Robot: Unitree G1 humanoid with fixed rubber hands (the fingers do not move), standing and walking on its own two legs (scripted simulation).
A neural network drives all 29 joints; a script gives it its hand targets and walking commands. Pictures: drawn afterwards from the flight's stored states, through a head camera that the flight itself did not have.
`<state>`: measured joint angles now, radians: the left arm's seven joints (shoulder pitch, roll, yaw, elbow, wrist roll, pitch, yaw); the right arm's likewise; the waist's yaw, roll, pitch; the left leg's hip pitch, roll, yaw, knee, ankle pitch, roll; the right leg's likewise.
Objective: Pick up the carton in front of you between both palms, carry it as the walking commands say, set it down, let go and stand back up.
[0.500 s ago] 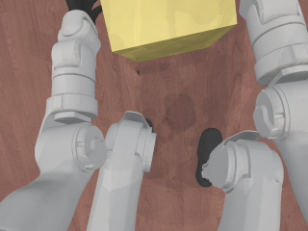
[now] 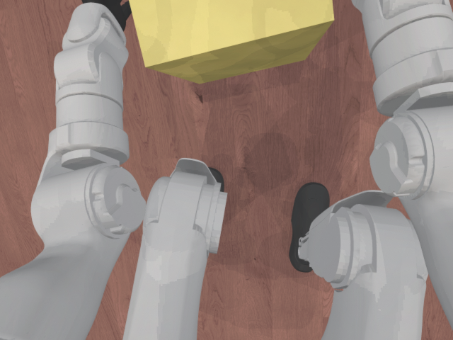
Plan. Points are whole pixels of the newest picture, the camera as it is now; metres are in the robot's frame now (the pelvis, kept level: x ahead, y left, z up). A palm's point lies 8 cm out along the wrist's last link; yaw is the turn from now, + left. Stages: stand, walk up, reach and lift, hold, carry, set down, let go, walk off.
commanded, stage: set down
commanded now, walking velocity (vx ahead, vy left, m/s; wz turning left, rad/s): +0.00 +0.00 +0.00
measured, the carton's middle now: out of the picture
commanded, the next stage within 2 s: let go in 1.64 s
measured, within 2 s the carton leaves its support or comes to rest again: neither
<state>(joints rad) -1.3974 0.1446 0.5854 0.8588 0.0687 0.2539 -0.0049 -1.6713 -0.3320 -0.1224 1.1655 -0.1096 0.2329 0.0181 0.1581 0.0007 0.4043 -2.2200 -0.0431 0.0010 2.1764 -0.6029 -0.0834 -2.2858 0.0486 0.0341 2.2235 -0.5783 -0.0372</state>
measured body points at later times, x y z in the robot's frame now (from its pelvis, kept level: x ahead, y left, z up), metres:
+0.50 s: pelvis +0.00 +0.00 +0.00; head +0.39 -0.01 +0.21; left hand +0.51 +0.25 -0.19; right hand +0.60 -0.11 -0.21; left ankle +0.11 +0.14 -0.33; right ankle +0.10 -0.10 -0.34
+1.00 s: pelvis +0.00 +0.02 +0.07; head +0.36 +0.02 +0.34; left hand +0.52 +0.26 -0.05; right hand +0.63 -0.11 -0.05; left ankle +0.11 +0.13 -0.33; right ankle +0.10 -0.10 -0.34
